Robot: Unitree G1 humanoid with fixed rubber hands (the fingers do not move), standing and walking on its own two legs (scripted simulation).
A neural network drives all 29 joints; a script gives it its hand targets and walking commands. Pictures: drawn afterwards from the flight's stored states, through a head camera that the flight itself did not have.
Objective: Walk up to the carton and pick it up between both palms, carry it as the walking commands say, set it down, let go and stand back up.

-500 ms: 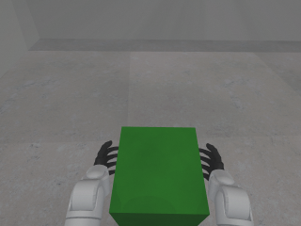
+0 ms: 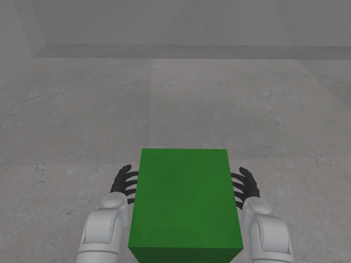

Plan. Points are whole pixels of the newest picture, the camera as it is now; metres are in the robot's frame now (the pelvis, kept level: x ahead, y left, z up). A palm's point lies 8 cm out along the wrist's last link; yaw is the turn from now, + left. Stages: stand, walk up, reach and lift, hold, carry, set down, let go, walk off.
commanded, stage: carry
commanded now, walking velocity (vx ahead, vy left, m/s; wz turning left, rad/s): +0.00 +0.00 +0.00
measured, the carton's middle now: (183, 212) +0.27 -0.01 -0.03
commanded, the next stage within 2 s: none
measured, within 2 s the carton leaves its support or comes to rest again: neither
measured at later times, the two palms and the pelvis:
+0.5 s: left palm (119, 197) +0.27 +0.14 +0.04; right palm (249, 201) +0.26 -0.15 +0.05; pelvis +0.00 +0.00 +0.00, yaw +0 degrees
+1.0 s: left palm (119, 197) +0.27 +0.14 +0.04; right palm (249, 201) +0.26 -0.15 +0.05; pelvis +0.00 +0.00 +0.00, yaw +0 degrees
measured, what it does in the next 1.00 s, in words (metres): stands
